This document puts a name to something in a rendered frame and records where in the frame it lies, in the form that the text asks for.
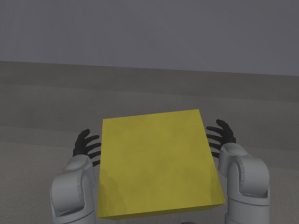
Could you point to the right robot forearm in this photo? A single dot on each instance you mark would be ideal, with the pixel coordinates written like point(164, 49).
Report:
point(248, 186)

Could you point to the carton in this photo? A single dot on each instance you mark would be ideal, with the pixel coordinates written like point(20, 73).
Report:
point(156, 164)

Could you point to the left robot hand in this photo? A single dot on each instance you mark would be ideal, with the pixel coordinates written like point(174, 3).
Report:
point(80, 146)

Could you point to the left robot forearm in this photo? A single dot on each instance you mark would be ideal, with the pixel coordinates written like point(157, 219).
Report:
point(71, 195)

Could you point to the right robot hand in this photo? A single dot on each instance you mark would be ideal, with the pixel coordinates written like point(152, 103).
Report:
point(226, 133)

